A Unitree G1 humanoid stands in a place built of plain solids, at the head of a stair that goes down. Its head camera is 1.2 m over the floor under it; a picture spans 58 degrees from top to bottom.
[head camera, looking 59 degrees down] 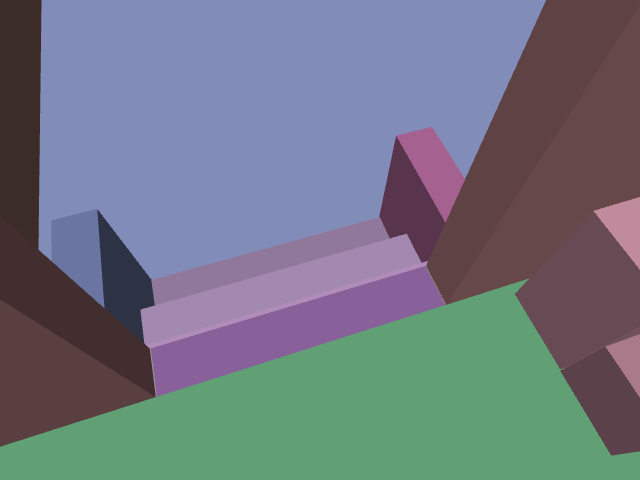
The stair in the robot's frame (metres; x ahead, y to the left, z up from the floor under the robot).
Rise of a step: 0.20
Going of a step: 0.21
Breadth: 1.00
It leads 18 degrees to the left of straight ahead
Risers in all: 3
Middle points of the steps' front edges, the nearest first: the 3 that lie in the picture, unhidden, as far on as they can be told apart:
0.51 0.08 0.00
0.72 0.14 -0.20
0.92 0.21 -0.39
